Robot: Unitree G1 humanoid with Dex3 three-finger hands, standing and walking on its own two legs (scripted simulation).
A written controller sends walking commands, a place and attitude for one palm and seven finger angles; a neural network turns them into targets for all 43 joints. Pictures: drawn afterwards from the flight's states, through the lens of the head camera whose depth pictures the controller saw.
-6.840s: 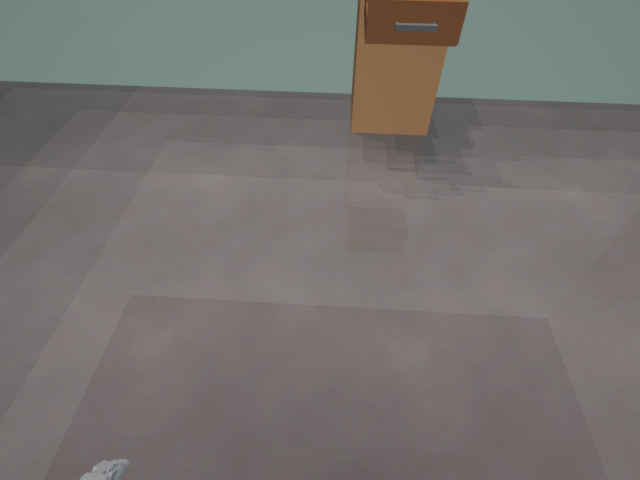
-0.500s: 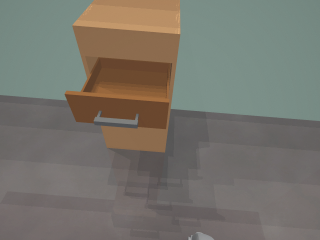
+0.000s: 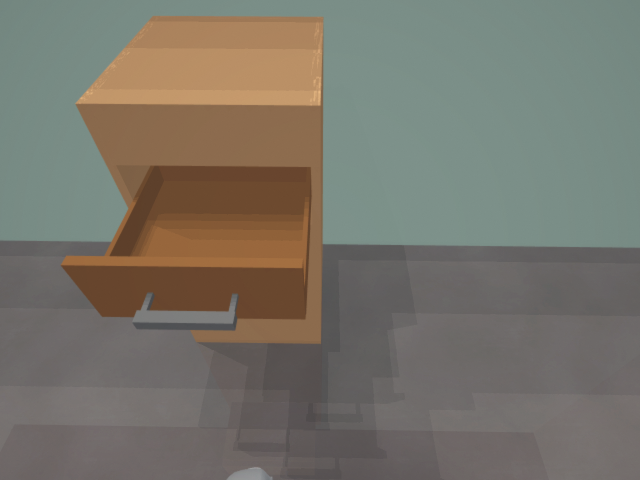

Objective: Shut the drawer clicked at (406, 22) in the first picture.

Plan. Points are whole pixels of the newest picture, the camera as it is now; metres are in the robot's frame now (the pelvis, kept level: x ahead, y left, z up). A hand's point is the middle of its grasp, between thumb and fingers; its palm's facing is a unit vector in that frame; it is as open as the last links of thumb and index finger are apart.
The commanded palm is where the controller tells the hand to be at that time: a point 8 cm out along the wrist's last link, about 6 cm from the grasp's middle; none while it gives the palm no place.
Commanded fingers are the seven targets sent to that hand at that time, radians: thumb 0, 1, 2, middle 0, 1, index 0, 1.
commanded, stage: come to a stop and stand still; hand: left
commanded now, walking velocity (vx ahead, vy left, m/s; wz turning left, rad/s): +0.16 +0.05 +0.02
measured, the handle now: (189, 309) +0.40 +0.24 -0.09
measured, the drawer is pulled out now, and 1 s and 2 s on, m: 0.26 0.26 0.26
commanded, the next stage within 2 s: look again from close up in 1.04 s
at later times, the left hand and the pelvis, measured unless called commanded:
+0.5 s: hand out of the picture +0.05 +0.22 -0.18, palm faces +0.01 -0.98 -0.19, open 7.4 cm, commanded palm none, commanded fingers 0.00 0.90 0.90 -0.20 -0.30 -0.20 -0.30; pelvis +0.04 +0.03 +0.00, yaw -3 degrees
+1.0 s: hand out of the picture +0.05 +0.14 -0.17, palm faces +0.00 -0.98 -0.21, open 7.3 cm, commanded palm none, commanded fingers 0.00 0.90 0.90 -0.20 -0.30 -0.20 -0.30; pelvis +0.03 -0.03 +0.00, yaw -2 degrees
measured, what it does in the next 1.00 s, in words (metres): steps on the spot: left foot, then right foot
